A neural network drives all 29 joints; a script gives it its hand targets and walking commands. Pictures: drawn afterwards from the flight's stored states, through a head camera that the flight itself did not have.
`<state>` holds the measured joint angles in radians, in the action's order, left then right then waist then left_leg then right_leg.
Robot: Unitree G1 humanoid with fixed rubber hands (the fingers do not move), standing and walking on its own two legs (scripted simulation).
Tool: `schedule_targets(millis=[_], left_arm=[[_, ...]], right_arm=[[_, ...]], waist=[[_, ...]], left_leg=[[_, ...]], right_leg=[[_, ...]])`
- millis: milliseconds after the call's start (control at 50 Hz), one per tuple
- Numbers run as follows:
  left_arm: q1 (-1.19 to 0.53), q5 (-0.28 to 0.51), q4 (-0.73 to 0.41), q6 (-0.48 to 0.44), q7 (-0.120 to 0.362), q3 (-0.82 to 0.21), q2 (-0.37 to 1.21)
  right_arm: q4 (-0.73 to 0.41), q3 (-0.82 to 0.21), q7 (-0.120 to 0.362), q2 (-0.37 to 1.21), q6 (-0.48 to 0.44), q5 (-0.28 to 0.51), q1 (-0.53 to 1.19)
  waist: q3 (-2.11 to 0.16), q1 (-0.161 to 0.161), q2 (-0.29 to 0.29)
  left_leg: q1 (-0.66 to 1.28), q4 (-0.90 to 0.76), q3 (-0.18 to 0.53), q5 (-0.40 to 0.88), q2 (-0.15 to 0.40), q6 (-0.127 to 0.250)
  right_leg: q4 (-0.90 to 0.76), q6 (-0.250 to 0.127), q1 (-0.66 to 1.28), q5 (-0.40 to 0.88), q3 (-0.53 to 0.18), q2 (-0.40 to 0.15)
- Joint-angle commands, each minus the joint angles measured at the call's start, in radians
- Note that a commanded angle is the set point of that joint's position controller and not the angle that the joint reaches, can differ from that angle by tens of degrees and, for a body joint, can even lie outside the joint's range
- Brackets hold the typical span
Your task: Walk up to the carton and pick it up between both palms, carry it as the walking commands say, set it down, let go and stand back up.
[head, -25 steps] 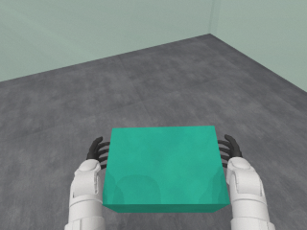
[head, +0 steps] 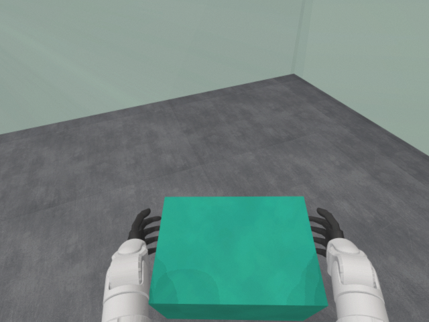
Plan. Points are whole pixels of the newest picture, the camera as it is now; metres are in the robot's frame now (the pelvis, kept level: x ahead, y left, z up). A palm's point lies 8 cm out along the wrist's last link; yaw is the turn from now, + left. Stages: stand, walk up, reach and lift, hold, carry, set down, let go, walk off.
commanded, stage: set down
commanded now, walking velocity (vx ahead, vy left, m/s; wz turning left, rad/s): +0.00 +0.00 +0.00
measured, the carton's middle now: (234, 258) +0.28 +0.02 -0.06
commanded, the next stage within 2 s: none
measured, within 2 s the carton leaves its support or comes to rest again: neither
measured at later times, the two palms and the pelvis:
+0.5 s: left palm (151, 257) +0.26 +0.20 -0.04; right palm (328, 257) +0.29 -0.18 -0.05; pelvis -0.04 +0.00 -0.02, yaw +0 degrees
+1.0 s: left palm (156, 270) +0.28 +0.21 -0.14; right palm (312, 265) +0.32 -0.17 -0.15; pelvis -0.07 -0.01 -0.08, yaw +2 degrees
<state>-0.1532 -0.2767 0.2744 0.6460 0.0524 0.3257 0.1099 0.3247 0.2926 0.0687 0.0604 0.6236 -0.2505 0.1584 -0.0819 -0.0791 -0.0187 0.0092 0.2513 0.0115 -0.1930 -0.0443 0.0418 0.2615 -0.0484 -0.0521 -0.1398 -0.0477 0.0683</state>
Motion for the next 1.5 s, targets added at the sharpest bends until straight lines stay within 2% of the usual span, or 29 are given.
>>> schedule_targets(millis=[0,80,140,220,360,440,520,620,700,880,1100,1260,1480], left_arm=[[-0.49,0.268,-0.075,-0.047,0.248,-0.572,0.783],[-0.452,0.253,-0.046,-0.086,0.228,-0.559,0.752],[-0.453,0.243,0.001,-0.116,0.223,-0.544,0.766],[-0.479,0.227,0.068,-0.168,0.225,-0.509,0.771],[-0.612,0.207,0.157,-0.248,0.237,-0.453,0.77],[-0.652,0.196,0.196,-0.274,0.253,-0.423,0.757],[-0.692,0.18,0.232,-0.286,0.274,-0.387,0.733],[-0.749,0.174,0.253,-0.298,0.301,-0.359,0.709],[-0.78,0.182,0.253,-0.309,0.317,-0.359,0.708],[-0.85,0.206,0.236,-0.33,0.328,-0.383,0.73],[-0.93,0.224,0.236,-0.328,0.317,-0.404,0.756],[-0.966,0.244,0.253,-0.338,0.285,-0.427,0.755],[-1.091,0.271,0.287,-0.35,0.232,-0.432,0.742]], right_arm=[[-0.111,-0.55,0.251,0.776,-0.066,0.253,0.513],[-0.08,-0.546,0.23,0.733,-0.111,0.231,0.473],[-0.027,-0.518,0.236,0.718,-0.146,0.206,0.478],[0.044,-0.485,0.251,0.719,-0.195,0.179,0.515],[0.141,-0.463,0.274,0.761,-0.254,0.17,0.644],[0.173,-0.456,0.268,0.783,-0.272,0.171,0.687],[0.219,-0.429,0.261,0.791,-0.278,0.158,0.721],[0.257,-0.401,0.25,0.802,-0.285,0.147,0.76],[0.263,-0.398,0.239,0.812,-0.296,0.149,0.783],[0.247,-0.433,0.237,0.819,-0.32,0.174,0.847],[0.245,-0.472,0.25,0.814,-0.318,0.22,0.932],[0.264,-0.467,0.244,0.778,-0.329,0.24,0.964],[0.298,-0.444,0.227,0.735,-0.339,0.259,1.08]], waist=[[-0.178,0.008,0.003],[-0.184,0.016,-0.015],[-0.2,0.03,-0.024],[-0.251,0.04,-0.008],[-0.351,0.03,0.028],[-0.402,0.019,0.047],[-0.417,0.012,0.057],[-0.454,0.012,0.06],[-0.517,0.014,0.056],[-0.668,0.02,0.047],[-0.846,0.023,0.056],[-0.924,0.039,0.042],[-0.967,0.044,0.033]], left_leg=[[-0.074,0.027,0.087,0.42,0.008,-0.026],[-0.118,0.08,0.099,0.412,0.008,-0.033],[-0.143,0.115,0.109,0.381,0.01,-0.037],[-0.189,0.165,0.115,0.362,0.012,-0.037],[-0.342,0.24,0.104,0.223,0.0,-0.018],[-0.442,0.274,0.085,0.156,-0.012,-0.006],[-0.542,0.31,0.068,0.078,-0.017,0.004],[-0.658,0.364,0.054,0.028,-0.022,0.01],[-0.742,0.413,0.049,0.033,-0.027,0.007],[-0.909,0.538,0.049,0.046,-0.038,-0.007],[-1.063,0.701,0.05,0.062,-0.047,-0.017],[-1.113,0.803,0.063,0.114,-0.05,-0.029],[-1.226,0.927,0.061,0.012,-0.064,-0.034]], right_leg=[[0.04,0.003,0.071,0.266,-0.086,0.009],[0.088,-0.005,-0.011,0.226,-0.085,0.008],[0.122,-0.015,-0.083,0.164,-0.078,0.009],[0.166,-0.02,-0.156,0.142,-0.072,0.009],[0.246,-0.017,-0.21,0.123,-0.075,0.0],[0.282,-0.009,-0.215,0.146,-0.083,-0.008],[0.311,-0.003,-0.25,0.113,-0.087,-0.014],[0.355,0.004,-0.297,0.096,-0.092,-0.019],[0.406,0.008,-0.327,0.129,-0.093,-0.02],[0.542,0.008,-0.445,0.163,-0.084,-0.012],[0.717,0.012,-0.626,0.151,-0.059,0.012],[0.822,0.016,-0.816,0.118,-0.029,0.034],[0.954,0.019,-1.024,-0.019,-0.007,0.048]])
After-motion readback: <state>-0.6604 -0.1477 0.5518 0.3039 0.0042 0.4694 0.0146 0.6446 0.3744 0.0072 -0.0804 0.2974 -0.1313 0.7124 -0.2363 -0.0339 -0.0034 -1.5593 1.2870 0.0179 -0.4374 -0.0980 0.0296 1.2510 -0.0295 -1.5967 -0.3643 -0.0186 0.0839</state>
